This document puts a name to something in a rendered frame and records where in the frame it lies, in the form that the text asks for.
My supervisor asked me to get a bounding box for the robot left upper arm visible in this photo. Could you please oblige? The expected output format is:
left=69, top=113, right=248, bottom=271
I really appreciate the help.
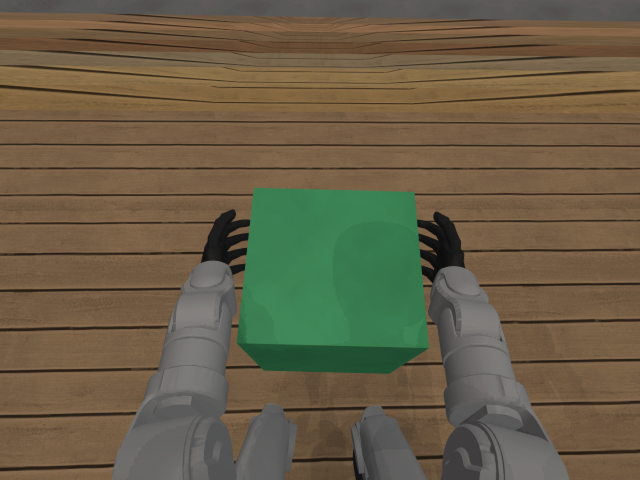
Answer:
left=113, top=413, right=237, bottom=480

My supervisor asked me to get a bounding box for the left robot thigh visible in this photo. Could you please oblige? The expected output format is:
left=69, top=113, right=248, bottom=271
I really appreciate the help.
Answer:
left=235, top=412, right=297, bottom=480

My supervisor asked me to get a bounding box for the robot right forearm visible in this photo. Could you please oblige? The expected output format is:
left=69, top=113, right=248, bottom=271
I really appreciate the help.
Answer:
left=428, top=266, right=569, bottom=478

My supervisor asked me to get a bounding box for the right robot hand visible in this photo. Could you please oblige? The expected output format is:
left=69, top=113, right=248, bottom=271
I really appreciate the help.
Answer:
left=417, top=212, right=465, bottom=283

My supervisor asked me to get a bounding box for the left robot hand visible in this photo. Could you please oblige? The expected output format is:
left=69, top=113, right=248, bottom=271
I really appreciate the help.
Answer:
left=201, top=209, right=250, bottom=275

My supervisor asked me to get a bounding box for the robot right upper arm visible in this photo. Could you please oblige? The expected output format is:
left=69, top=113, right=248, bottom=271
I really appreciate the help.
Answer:
left=441, top=421, right=569, bottom=480

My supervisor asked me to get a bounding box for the left robot shin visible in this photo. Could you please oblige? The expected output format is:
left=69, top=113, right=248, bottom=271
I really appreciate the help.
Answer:
left=247, top=403, right=286, bottom=433

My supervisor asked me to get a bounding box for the robot left forearm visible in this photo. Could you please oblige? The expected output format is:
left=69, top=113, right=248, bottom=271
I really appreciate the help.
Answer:
left=112, top=261, right=237, bottom=480

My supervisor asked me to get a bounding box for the carton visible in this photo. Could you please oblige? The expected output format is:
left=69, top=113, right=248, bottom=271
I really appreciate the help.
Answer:
left=237, top=188, right=429, bottom=374

